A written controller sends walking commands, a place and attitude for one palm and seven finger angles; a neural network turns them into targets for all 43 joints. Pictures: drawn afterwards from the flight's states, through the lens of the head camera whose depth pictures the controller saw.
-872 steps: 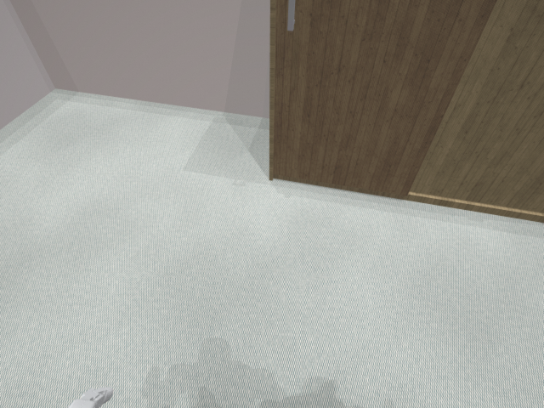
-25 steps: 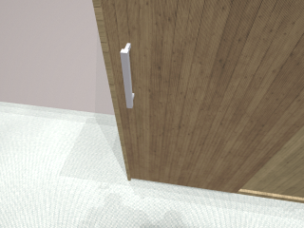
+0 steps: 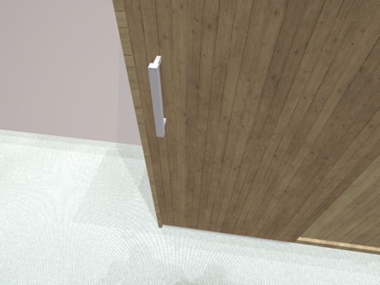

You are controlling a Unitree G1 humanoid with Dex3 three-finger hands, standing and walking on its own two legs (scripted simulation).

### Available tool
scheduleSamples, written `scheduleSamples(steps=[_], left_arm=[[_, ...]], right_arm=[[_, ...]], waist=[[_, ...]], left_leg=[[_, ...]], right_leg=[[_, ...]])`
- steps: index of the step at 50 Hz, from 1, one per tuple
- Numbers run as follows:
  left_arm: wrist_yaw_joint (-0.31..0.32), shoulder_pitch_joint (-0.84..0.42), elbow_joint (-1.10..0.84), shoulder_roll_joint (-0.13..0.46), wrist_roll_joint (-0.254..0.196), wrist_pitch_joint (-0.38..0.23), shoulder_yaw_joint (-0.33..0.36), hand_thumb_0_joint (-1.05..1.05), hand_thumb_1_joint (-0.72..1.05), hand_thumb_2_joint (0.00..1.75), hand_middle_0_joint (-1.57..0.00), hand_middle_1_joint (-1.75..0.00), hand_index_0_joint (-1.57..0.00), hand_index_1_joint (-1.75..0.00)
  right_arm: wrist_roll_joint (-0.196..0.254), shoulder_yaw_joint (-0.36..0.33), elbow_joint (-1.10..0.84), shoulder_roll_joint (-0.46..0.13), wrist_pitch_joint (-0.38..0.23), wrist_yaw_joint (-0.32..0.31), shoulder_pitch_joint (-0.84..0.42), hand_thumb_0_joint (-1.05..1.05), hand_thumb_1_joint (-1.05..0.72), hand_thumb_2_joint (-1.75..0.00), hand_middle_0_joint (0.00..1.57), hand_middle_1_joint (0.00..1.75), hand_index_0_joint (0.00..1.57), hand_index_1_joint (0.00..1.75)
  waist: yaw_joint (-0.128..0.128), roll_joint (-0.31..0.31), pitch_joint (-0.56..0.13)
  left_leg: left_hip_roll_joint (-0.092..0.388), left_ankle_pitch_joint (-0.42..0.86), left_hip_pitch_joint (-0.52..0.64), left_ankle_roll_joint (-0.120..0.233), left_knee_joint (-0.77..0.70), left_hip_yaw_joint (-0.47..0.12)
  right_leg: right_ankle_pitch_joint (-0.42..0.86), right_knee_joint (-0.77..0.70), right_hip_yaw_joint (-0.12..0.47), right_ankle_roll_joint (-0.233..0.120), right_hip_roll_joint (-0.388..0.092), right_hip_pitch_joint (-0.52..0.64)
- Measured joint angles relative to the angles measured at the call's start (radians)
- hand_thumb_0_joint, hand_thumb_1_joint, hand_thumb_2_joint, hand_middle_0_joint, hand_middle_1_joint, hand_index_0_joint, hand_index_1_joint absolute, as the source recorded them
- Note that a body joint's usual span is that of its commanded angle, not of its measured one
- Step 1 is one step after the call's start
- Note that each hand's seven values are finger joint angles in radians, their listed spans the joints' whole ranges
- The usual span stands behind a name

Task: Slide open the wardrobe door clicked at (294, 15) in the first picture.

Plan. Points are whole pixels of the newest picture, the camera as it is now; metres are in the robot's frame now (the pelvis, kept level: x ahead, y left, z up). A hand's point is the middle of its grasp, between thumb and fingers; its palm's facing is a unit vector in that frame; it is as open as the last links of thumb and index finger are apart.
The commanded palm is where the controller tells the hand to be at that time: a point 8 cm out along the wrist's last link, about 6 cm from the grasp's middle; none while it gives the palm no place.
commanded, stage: look again from close up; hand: left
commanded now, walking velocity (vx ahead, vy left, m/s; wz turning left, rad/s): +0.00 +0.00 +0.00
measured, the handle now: (159, 99) +0.52 +0.11 +0.12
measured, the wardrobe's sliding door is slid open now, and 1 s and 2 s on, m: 0.00 0.00 0.00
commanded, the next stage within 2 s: raise the hand with hooked fingers in 0.94 s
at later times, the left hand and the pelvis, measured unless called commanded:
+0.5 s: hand out of the picture +0.06 +0.24 -0.16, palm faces -0.03 -0.95 -0.32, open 7.4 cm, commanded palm none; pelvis +0.00 +0.00 +0.00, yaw +0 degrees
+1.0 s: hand out of the picture +0.07 +0.24 -0.16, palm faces -0.03 -0.95 -0.32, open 7.4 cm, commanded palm none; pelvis +0.01 +0.00 +0.00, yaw +0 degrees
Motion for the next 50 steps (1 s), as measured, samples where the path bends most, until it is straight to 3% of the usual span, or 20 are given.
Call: scheduleSamples(steps=[50], left_arm=[[-0.003, -0.026, 0.003, 0.018, 0.001, -0.003, 0.004, 0.00, 0.90, 0.90, -0.20, -0.30, -0.20, -0.30]], right_arm=[[-0.001, 0.002, 0.002, -0.011, -0.003, 0.000, -0.024, 0.01, -0.91, -0.90, 0.20, 0.30, 0.20, 0.30]], waist=[[0.001, -0.007, 0.005]], left_leg=[[0.002, -0.002, 0.012, -0.002, -0.016, -0.001]], right_leg=[[-0.001, -0.017, 0.000, -0.001, 0.002, 0.012]])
